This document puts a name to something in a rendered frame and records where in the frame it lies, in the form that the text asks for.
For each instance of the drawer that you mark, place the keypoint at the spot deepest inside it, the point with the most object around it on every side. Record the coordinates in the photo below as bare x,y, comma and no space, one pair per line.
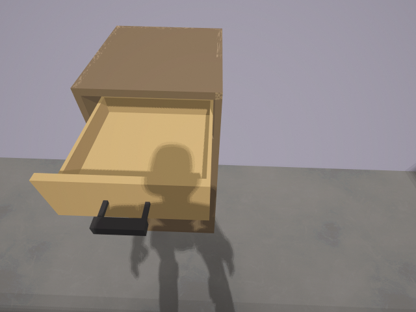
136,150

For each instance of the cabinet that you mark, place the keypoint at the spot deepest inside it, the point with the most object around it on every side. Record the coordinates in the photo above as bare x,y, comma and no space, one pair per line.
159,62

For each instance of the handle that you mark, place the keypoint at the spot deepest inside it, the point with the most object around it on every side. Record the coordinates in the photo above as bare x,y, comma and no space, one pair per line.
120,226

